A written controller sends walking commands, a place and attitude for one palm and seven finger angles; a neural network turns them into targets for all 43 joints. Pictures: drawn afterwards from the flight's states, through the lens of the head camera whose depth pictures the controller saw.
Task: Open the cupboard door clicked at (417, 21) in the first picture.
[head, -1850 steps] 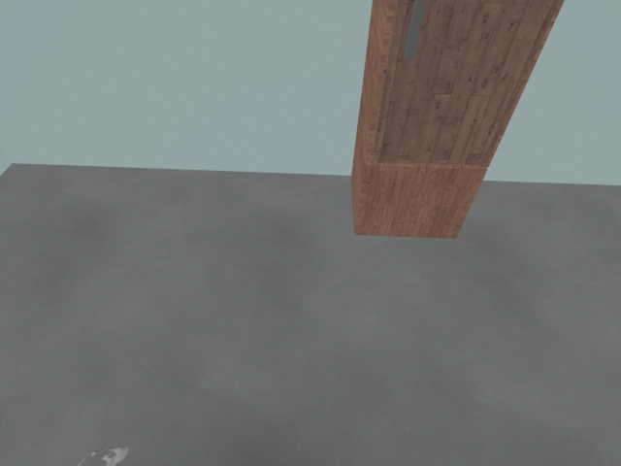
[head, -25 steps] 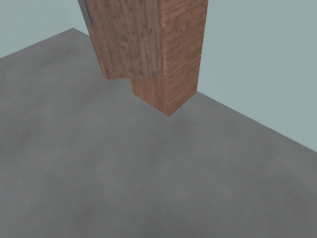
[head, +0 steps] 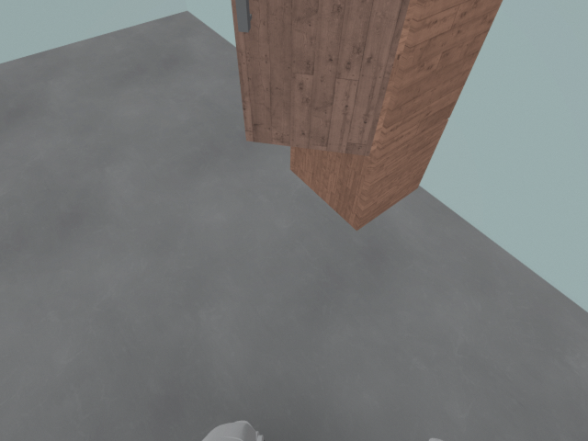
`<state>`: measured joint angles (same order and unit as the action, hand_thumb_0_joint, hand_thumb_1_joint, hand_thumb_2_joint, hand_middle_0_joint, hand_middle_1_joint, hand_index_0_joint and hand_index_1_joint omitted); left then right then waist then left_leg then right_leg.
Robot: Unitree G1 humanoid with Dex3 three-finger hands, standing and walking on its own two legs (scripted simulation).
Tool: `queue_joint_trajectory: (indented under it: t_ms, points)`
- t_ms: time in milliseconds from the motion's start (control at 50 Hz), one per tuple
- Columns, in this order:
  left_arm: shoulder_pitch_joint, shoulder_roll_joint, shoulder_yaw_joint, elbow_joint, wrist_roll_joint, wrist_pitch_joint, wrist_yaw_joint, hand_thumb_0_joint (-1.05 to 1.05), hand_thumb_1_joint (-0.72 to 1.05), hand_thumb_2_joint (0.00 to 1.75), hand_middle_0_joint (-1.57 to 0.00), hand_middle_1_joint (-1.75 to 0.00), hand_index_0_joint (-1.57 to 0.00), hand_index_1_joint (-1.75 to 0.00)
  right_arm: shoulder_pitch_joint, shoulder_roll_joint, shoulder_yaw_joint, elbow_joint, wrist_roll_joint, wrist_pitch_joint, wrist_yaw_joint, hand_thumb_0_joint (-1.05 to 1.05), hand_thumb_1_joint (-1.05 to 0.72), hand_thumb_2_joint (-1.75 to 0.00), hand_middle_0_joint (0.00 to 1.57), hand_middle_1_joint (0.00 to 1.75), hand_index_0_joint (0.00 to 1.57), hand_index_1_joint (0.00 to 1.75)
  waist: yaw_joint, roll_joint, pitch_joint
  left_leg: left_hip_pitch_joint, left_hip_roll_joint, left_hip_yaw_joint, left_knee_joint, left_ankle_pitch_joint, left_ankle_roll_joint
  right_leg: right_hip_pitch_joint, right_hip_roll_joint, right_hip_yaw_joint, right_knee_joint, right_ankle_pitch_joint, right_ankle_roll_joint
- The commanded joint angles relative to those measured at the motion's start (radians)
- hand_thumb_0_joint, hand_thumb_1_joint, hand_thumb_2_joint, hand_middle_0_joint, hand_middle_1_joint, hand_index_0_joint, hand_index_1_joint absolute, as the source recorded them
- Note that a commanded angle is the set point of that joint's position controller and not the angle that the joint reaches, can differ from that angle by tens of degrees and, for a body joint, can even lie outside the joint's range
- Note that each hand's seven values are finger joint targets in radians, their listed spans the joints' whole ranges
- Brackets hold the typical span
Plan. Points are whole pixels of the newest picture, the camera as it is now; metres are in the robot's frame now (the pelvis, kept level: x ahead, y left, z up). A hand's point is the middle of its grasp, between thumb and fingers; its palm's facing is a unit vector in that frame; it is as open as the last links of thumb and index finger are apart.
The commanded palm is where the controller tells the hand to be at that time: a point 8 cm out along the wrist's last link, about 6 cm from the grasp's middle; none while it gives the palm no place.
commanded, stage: take the last steps up to it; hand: left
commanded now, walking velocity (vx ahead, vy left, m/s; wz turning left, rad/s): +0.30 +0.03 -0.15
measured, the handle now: out of the picture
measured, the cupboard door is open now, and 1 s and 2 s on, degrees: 43 43 43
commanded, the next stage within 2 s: come to a stop and stand still in 0.76 s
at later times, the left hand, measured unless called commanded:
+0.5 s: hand (231, 312) +0.33 +0.14 -0.14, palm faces -0.10 -0.98 -0.20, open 7.3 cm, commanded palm none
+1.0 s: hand (207, 302) +0.35 +0.20 -0.17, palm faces +0.03 -0.99 -0.15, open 7.3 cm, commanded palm none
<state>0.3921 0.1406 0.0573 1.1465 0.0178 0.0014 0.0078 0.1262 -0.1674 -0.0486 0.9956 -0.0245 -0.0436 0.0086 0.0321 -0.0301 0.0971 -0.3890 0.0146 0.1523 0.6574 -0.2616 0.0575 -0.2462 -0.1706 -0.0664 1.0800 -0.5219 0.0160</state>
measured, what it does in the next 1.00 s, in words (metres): walks ahead: right foot, then left foot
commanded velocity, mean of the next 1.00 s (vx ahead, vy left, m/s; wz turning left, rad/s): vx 0.15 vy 0.00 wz -0.01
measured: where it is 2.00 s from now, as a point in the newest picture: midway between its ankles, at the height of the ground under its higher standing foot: (307, 388)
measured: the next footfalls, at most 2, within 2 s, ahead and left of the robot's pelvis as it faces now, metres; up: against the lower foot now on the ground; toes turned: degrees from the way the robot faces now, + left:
right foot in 0.44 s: +0.26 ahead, -0.12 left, +0.00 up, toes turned -12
left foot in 0.84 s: +0.45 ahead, +0.11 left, +0.00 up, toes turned +4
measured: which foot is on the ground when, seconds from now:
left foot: down 0.00-0.44, up 0.46-0.82, down 0.84-1.00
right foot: up 0.00-0.42, down 0.44-0.86, up 0.88-1.00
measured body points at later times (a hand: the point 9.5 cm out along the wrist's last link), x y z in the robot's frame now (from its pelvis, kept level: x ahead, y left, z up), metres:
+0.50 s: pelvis +0.19 -0.01 +0.01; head +0.23 -0.04 +0.46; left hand +0.33 +0.19 -0.12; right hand +0.07 -0.21 -0.15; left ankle +0.06 +0.10 -0.67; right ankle +0.23 -0.11 -0.72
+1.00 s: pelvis +0.36 +0.03 +0.02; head +0.40 +0.05 +0.46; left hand +0.35 +0.25 -0.15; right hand +0.43 -0.20 -0.13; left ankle +0.41 +0.11 -0.72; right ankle +0.29 -0.09 -0.67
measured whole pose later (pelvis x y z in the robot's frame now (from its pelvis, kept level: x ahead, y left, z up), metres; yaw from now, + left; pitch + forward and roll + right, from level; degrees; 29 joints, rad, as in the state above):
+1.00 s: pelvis +0.36 +0.03 +0.02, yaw -3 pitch +0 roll +0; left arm 0.28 0.15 0.04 1.13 0.01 0.01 0.03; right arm 0.15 -0.15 -0.01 1.03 -0.02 -0.04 -0.04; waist 0.02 -0.04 0.07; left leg -0.29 0.00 0.14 0.51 -0.22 0.06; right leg -0.31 -0.07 -0.06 0.93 -0.49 0.02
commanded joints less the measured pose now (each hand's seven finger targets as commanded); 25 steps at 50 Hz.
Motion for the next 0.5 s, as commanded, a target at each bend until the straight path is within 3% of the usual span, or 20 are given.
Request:
queue_joint_trajectory:
  t_ms: [0,40,120,220,280,340,360,380,400,420,440,460,480]
  points:
    - [-0.092,0.048,0.013,-0.123,0.014,-0.035,-0.009,0.0,0.9,0.9,-0.2,-0.3,-0.2,-0.3,0.196,-0.133,-0.026,0.011,-0.007,-0.007,-0.029,0.0,-0.9,-0.9,0.2,0.3,0.2,0.3,-0.068,0.144,-0.036,0.202,0.311,-0.329,-0.457,-0.045,0.09,-0.359,-0.004,0.051,0.236,0.172,-0.032]
    - [-0.067,0.024,0.01,-0.115,0.017,-0.025,-0.012,0.0,0.9,0.9,-0.2,-0.3,-0.2,-0.3,0.219,-0.102,-0.013,0.02,-0.005,-0.026,-0.033,0.0,-0.9,-0.9,0.2,0.3,0.2,0.3,-0.042,0.08,-0.017,0.181,0.286,-0.258,-0.485,0.102,0.093,-0.345,0.005,0.045,0.171,0.22,-0.018]
    - [-0.104,0.031,0.017,-0.147,0.012,-0.012,-0.017,0.0,0.9,0.9,-0.2,-0.3,-0.2,-0.3,0.232,-0.094,-0.013,0.024,-0.003,-0.037,-0.031,0.0,-0.9,-0.9,0.2,0.3,0.2,0.3,-0.018,0.066,-0.025,0.228,0.278,-0.186,-0.519,0.192,0.124,-0.367,0.007,0.054,0.023,0.31,-0.004]
    - [-0.235,0.047,0.015,-0.212,0.01,-0.01,-0.024,0.0,0.9,0.9,-0.2,-0.3,-0.2,-0.3,0.265,-0.106,-0.012,0.041,-0.005,-0.033,-0.027,0.0,-0.9,-0.9,0.2,0.3,0.2,0.3,-0.034,0.061,0.008,0.278,0.273,-0.135,-0.517,0.239,0.129,-0.354,0.021,0.029,-0.209,0.37,-0.006]
    - [-0.305,0.052,0.009,-0.244,0.008,-0.02,-0.024,0.0,0.9,0.9,-0.2,-0.3,-0.2,-0.3,0.313,-0.113,-0.009,0.068,-0.01,-0.028,-0.026,0.0,-0.9,-0.9,0.2,0.3,0.2,0.3,-0.056,0.046,0.013,0.324,0.274,-0.126,-0.476,0.312,0.123,-0.311,0.05,0.0,-0.336,0.344,-0.019]
    - [-0.316,0.053,0.005,-0.253,0.009,-0.028,-0.025,0.0,0.9,0.9,-0.2,-0.3,-0.2,-0.3,0.344,-0.119,-0.004,0.093,-0.015,-0.021,-0.026,0.0,-0.9,-0.9,0.2,0.3,0.2,0.3,-0.061,0.07,0.002,0.346,0.26,-0.098,-0.401,0.396,0.101,-0.219,0.094,-0.044,-0.426,0.297,-0.038]
    - [-0.278,0.062,0.008,-0.243,0.01,-0.031,-0.024,0.0,0.9,0.9,-0.2,-0.3,-0.2,-0.3,0.34,-0.122,-0.002,0.099,-0.013,-0.019,-0.026,0.0,-0.9,-0.9,0.2,0.3,0.2,0.3,-0.04,0.074,-0.012,0.34,0.251,-0.075,-0.343,0.451,0.089,-0.149,0.113,-0.062,-0.462,0.296,-0.045]
    - [-0.197,0.081,0.012,-0.218,0.011,-0.041,-0.021,0.0,0.9,0.9,-0.2,-0.3,-0.2,-0.3,0.335,-0.122,-0.001,0.103,-0.008,-0.017,-0.024,0.0,-0.9,-0.9,0.2,0.3,0.2,0.3,-0.002,0.041,-0.054,0.323,0.219,-0.054,-0.232,0.53,0.063,-0.027,0.143,-0.079,-0.526,0.324,-0.058]
    - [-0.048,0.121,0.027,-0.171,0.013,-0.054,-0.017,0.0,0.9,0.9,-0.2,-0.3,-0.2,-0.3,0.307,-0.115,0.002,0.096,0.002,-0.021,-0.023,0.0,-0.9,-0.9,0.2,0.3,0.2,0.3,0.066,0.011,-0.126,0.202,0.168,-0.021,-0.042,0.508,0.027,0.218,0.109,-0.014,-0.567,0.383,-0.085]
    - [0.106,0.218,0.057,-0.126,0.018,-0.067,-0.006,0.0,0.9,0.9,-0.2,-0.3,-0.2,-0.3,0.318,-0.078,0.002,0.07,0.017,-0.028,-0.016,0.0,-0.9,-0.9,0.2,0.3,0.2,0.3,0.106,-0.194,-0.239,-0.059,0.041,0.049,0.237,0.207,-0.027,0.493,-0.137,0.333,-0.628,0.467,-0.189]
    - [0.149,0.274,0.063,-0.103,-0.003,-0.064,-0.003,0.0,0.9,0.9,-0.2,-0.3,-0.2,-0.3,0.3,-0.078,0.003,0.053,0.019,-0.024,-0.015,0.0,-0.9,-0.9,0.2,0.3,0.2,0.3,0.097,-0.244,-0.257,-0.195,-0.037,-0.012,0.54,-0.324,-0.051,0.522,-0.308,0.559,-0.757,0.57,-0.294]
    - [0.082,0.233,0.061,-0.115,-0.005,-0.069,0.007,0.0,0.9,0.9,-0.2,-0.3,-0.2,-0.3,0.227,-0.093,-0.003,0.048,0.017,-0.019,-0.016,0.0,-0.9,-0.9,0.2,0.3,0.2,0.3,0.089,-0.144,-0.192,-0.26,0.019,-0.146,0.62,-0.27,-0.041,0.447,-0.276,0.493,-0.768,0.573,-0.279]
    - [0.014,0.188,0.047,-0.129,-0.006,-0.064,0.016,0.0,0.9,0.9,-0.2,-0.3,-0.2,-0.3,0.171,-0.07,-0.006,0.038,0.016,-0.013,-0.016,0.0,-0.9,-0.9,0.2,0.3,0.2,0.3,0.063,-0.074,-0.119,-0.266,0.058,-0.162,0.61,-0.198,-0.046,0.334,-0.251,0.412,-0.782,0.585,-0.249]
